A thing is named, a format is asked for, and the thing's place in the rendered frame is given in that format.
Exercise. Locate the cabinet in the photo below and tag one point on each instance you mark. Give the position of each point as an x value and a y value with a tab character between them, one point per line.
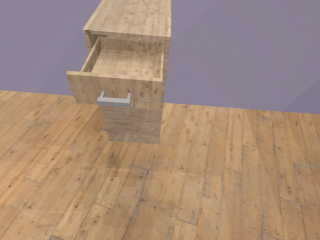
144	20

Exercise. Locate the handle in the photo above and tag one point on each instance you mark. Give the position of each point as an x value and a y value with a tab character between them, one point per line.
114	102

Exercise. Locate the drawer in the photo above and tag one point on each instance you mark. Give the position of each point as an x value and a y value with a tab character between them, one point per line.
120	66

